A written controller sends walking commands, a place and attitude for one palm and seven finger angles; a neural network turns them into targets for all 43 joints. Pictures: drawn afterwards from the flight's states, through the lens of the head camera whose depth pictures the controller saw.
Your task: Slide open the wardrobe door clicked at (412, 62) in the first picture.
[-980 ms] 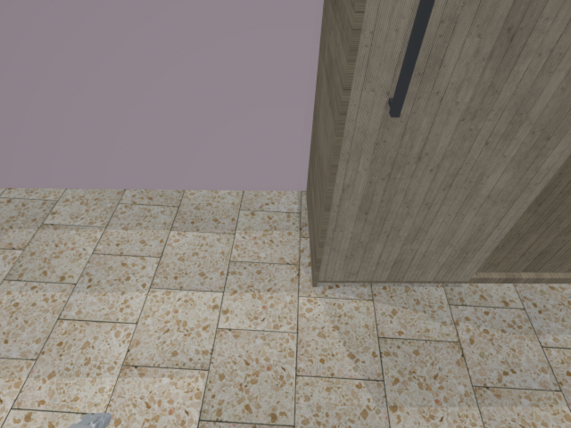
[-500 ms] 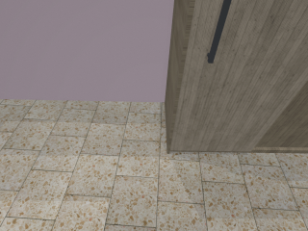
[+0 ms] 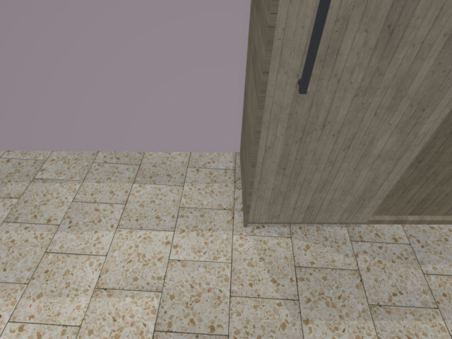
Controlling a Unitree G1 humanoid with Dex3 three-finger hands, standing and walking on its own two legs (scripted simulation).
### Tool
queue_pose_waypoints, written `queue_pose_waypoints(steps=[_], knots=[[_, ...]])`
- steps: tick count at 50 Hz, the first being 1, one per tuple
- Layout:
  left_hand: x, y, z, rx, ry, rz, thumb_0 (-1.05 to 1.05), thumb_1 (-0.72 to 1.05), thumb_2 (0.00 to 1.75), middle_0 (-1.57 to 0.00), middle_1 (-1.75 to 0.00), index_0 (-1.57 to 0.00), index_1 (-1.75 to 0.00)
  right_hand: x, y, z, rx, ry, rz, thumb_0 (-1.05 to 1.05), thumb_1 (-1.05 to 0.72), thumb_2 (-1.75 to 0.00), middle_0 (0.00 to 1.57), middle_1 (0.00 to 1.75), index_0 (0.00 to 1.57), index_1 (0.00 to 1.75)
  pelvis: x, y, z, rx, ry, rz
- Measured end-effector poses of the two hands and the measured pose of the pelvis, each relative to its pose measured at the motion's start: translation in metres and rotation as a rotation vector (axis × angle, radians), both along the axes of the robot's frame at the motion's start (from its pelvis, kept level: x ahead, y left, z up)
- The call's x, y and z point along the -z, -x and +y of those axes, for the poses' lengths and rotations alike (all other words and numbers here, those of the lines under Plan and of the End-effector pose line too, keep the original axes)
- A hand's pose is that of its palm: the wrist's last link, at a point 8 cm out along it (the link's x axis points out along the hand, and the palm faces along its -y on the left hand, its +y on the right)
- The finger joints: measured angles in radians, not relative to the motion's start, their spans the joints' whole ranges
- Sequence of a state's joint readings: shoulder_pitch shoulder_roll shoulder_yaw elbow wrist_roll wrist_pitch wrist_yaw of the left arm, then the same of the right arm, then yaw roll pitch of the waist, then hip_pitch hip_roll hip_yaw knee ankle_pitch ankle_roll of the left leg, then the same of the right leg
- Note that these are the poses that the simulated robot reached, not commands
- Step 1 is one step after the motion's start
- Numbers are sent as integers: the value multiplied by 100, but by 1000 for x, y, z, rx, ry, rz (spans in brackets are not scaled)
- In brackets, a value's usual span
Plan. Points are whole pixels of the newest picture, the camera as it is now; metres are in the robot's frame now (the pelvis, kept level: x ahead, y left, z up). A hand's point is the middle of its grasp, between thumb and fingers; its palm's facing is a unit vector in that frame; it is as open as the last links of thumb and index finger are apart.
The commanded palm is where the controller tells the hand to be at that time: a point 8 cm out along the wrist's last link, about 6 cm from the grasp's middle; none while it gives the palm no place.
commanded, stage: look at it before walking up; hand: left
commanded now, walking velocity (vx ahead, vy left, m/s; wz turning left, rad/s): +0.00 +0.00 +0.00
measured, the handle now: (312, 43) +0.77 -0.17 +0.18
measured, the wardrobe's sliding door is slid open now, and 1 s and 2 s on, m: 0.00 0.00 0.00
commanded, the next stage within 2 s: walk to a spot facing it in 0.46 s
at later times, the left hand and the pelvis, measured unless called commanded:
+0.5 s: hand out of the picture +0.07 +0.24 -0.16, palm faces -0.03 -0.94 -0.33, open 7.4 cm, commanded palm none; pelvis +0.00 +0.00 +0.00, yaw +0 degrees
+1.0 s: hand out of the picture +0.06 +0.17 -0.18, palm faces -0.15 -0.95 -0.28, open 7.4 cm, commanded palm none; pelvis -0.02 -0.03 -0.03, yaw -11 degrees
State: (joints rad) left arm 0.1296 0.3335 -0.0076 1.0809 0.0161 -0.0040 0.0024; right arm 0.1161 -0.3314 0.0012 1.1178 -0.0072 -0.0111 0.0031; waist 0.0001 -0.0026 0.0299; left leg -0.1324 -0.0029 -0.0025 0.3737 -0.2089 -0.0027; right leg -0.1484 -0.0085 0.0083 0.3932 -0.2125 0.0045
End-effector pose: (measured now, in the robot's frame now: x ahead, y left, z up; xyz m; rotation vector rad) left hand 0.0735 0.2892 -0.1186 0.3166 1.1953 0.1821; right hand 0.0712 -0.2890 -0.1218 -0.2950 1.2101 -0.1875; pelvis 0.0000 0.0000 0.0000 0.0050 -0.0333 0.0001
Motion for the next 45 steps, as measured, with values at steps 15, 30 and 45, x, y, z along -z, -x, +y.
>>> queue_pose_waypoints(steps=[15, 30, 45], knots=[[2, 5, -3, -4, 6, 19, 1, 91, 90, -20, -30, -20, -30, -2, -2, -3, -1, 6, 3, 0, -90, -90, 20, 30, 20, 30, -1, -1, -2, 2, 1, 4], [1, 5, -1, -12, 0, 28, 1, 91, 90, -20, -30, -20, -30, -2, -4, -4, -2, 8, 8, 0, -90, -90, 20, 30, 20, 30, -1, -4, -2, 2, 1, 2], [25, 8, -43, 70, 49, 96, 1, 91, 90, -20, -30, -20, -30, 30, 36, 16, 154, -83, -33, 0, -90, -90, 20, 30, 20, 30, 18, 13, -12, 158, -34, 4]])
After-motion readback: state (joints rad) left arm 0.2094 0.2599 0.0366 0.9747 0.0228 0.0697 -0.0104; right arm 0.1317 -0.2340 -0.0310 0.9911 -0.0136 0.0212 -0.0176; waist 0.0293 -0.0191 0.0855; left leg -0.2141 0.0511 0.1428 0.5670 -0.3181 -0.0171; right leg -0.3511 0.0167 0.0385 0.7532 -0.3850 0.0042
